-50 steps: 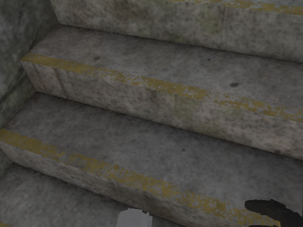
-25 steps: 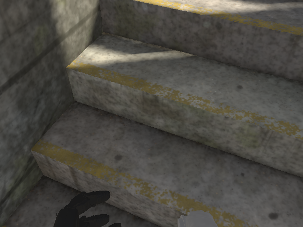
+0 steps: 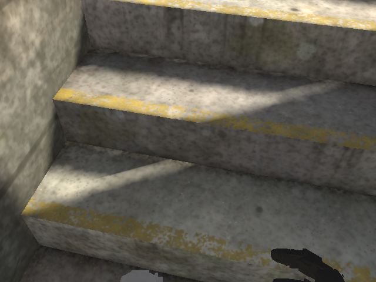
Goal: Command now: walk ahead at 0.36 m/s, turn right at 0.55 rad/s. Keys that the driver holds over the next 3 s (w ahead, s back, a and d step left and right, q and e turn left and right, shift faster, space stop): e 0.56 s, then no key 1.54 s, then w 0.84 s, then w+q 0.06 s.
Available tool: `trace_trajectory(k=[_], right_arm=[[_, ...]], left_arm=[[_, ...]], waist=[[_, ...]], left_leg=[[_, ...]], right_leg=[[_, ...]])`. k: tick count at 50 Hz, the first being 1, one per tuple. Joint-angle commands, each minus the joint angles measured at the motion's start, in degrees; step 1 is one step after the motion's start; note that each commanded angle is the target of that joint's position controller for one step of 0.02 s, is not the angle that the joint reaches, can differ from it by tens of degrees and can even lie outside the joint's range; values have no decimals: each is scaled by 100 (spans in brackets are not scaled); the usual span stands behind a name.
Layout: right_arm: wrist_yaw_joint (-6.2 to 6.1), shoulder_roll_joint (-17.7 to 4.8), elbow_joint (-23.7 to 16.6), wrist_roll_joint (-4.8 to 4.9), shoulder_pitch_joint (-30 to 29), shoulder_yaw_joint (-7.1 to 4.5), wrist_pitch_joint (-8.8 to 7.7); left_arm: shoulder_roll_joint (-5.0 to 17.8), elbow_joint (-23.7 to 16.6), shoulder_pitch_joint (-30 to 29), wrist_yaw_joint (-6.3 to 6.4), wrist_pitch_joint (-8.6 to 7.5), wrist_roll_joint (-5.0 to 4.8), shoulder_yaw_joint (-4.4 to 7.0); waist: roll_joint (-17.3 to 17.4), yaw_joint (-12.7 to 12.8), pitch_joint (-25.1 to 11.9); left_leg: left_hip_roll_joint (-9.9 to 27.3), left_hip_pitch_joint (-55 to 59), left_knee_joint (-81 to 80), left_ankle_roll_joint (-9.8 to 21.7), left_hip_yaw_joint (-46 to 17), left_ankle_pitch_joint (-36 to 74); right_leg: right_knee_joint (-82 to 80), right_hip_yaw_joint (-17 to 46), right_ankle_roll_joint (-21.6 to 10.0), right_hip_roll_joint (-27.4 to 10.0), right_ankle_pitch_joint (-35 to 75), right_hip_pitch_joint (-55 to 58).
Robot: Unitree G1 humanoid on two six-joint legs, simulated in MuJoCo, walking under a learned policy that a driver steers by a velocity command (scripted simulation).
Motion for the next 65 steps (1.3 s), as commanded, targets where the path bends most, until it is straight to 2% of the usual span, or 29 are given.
trace_trajectory(k=[1, 4, 6, 7, 8, 9, 10, 11, 12, 14, 15, 19, 21, 23, 27, 28, 31, 33, 34, 35, 36, 38, 40, 45, 47, 49, 50, 55, 65], right_arm=[[-62, -79, -702, -73, -930, 13, -46], [58, 30, -1456, -55, -2260, 176, -44], [169, 60, -1450, 65, -2165, 240, 139], [98, -51, -1099, 302, -1022, 142, 156], [7, -546, -725, 445, 260, -119, 177], [-120, -1017, -418, 452, 1339, -383, 229], [-248, -1412, -253, 213, 1721, -545, 124], [-272, -1975, -143, 101, 1742, -684, 125], [-289, -1585, -233, 236, 1145, -667, 262], [-352, -661, 117, 287, 220, -496, 271], [-370, -399, 384, 228, 89, -425, 240], [-215, -37, 1205, 59, 289, -296, -66], [-142, -558, 1342, 98, 547, -446, -190], [-262, -1041, 1115, 135, 218, -557, -167], [-308, -1596, 777, 138, -165, -751, -184], [-290, -1731, 775, 157, 33, -821, -196], [-188, -1597, 813, 149, 603, -837, -36], [-104, -1495, 1126, 117, 1406, -880, 250], [-67, -1205, 1072, 94, 1649, -833, 371], [-79, -874, 563, 187, 1191, -691, 423], [-84, -856, 682, 147, 1162, -693, 444], [-54, -747, 775, 266, 706, -627, 440], [-83, -908, 765, 169, 763, -649, 498], [-122, -805, 923, 355, 874, -528, 534], [-180, -688, 1204, 372, 1348, -488, 472], [-209, -835, 1387, 181, 1542, -460, 308], [-235, -879, 1269, 155, 1043, -434, 277], [-178, -643, 1256, 351, 1030, -357, 96], [-197, -544, 1533, 300, 1551, -302, 76]], left_arm=[[615, -256, 431, 75, -253, 25, 122], [573, -120, 971, 230, -46, 46, 156], [611, -352, 697, 286, 192, -92, 203], [707, -722, -39, 226, 146, -10, 222], [1117, -907, -157, 132, 4, -141, 353], [1576, -1064, -799, 19, -210, -406, 492], [1378, -1281, -1226, -134, -374, -496, 499], [788, -1816, -1382, -261, -376, -455, 374], [767, -1804, -1076, -306, -307, 17, 356], [249, -1855, -1112, -251, 49, 254, 302], [-77, -1922, -1205, -152, 170, 360, 187], [-599, -2195, -1079, 187, 633, 211, -76], [-356, -2374, -1404, 142, 627, 132, -14], [95, -2463, -1435, 70, 695, 60, 125], [187, -2463, -1870, -17, 828, -154, 190], [195, -2582, -1962, 18, 854, -97, 226], [2, -2469, -1690, 25, 734, 19, 194], [141, -2167, -1320, -99, 532, 41, 237], [247, -2214, -1184, -185, 410, 64, 213], [659, -2409, -1060, 16, 430, 57, 288], [572, -2547, -1160, 158, 473, 42, 300], [167, -2510, -1656, 196, 521, 239, 99], [23, -2449, -1610, 200, 451, 131, 6], [211, -2117, -735, 340, 495, 209, 73], [144, -1960, -662, 351, 500, 69, 86], [-232, -1811, -586, 187, 427, -93, 26], [-374, -1759, -446, 113, 448, -147, 10], [1, -1420, -774, 91, 405, -7, 56], [-117, -868, -471, 143, 436, -47, -28]], waist=[[-410, 292, 686], [-377, 672, 667], [-272, 561, 249], [-943, -85, -260], [-1294, -571, -1417], [-1249, -1323, -2070], [-435, -1605, -2571], [2351, -1427, -3294], [1715, -932, -3430], [283, -152, -1301], [161, 27, -360], [231, 660, 600], [317, 472, 465], [197, 637, 166], [708, 436, -141], [890, 329, -305], [623, 27, -372], [-395, -120, 73], [-965, -215, 81], [-2191, -6, -502], [-1546, 157, -887], [-528, -71, -141], [-582, -223, 188], [-1021, 104, 217], [-982, -75, 58], [-103, -89, -153], [691, 179, -107], [281, -82, 342], [-51, -106, 575]], left_leg=[[56, -1903, 1185, 62, 290, -978], [103, -1688, -803, 69, 443, -1500], [-73, 1180, -3075, 206, 997, -1251], [-394, 3145, -4080, 316, 1105, -1584], [-639, 4900, -4312, 379, 975, -634], [-503, 5771, -5508, 433, 625, 26], [315, 7065, -6523, 787, -769, 580], [2387, 7806, -7910, 1913, -3730, 3882], [2108, 7195, -8153, 1708, -4239, 3018], [1711, 5328, -7965, 1205, -2827, -1384], [1459, 4312, -7994, 988, -2338, -2132], [1162, 3217, -8246, 420, -321, -1091], [1486, 3819, -8863, 580, -341, -224], [1541, 3980, -8990, 612, 215, 512], [1332, 4028, -9574, 256, 1374, 442], [1422, 4498, -9568, 323, 1255, 421], [1571, 5474, -9130, 350, 1093, 222], [975, 5626, -7632, 172, 1519, -91], [768, 4477, -6382, -32, 1436, -1484], [119, 3621, -5365, -550, 1089, -1980], [137, 3973, -4252, -739, 496, -1620], [230, 3828, -3658, -837, 139, -809], [144, 4077, -3855, -717, 172, -677], [-341, 4675, -7492, -369, 419, -2039], [-342, 5425, -9031, -253, 484, -769], [262, 6573, -9551, -108, -234, 1385], [410, 5895, -9168, 87, -297, 1218], [269, 5627, -9428, 145, -297, 470], [279, 5662, -9520, 210, -341, 316]], right_leg=[[-1550, 2307, -907, -1786, 2476, 869], [-1982, 2096, -600, -1576, 3257, 1325], [-2936, 1440, -454, -1561, 4916, 437], [-2132, 861, -254, -1336, 8048, -115], [-1295, 1210, -46, -1493, 10090, 47], [-175, 1314, 190, -1584, 10036, 442], [1399, 1250, 442, -1133, 7490, -500], [4725, 732, 955, 294, 168, -1927], [6329, 1166, 858, -98, 229, -2136], [6664, 425, 721, -735, 1077, -2933], [6987, 447, 607, -803, 1237, -3231], [6982, 613, 510, -857, 1735, -3827], [7263, 532, 562, -839, 1563, -4283], [5913, 399, 718, -1022, 1872, -3588], [3181, -402, 594, -1424, 1521, -1415], [2703, -528, 546, -1470, 1174, -1151], [997, -716, 445, -1396, 648, -686], [-987, -724, 506, -1011, 308, -233], [-813, 293, 531, -1704, 2086, 475], [-1316, 2153, -361, -2852, 3982, 685], [-1853, 2623, -874, -3152, 3222, 154], [-1847, 1615, -792, -2756, 1783, -515], [-1716, 986, -528, -2346, 2138, -670], [-1404, 560, -313, -2012, 3076, 572], [-1188, 645, -242, -2040, 3100, 526], [-821, 489, 259, -1738, 2044, -354], [-1226, 175, 456, -1469, 805, -219], [-1170, 153, 557, -1468, 1411, 94], [-1269, 93, 577, -1501, 1319, 38]])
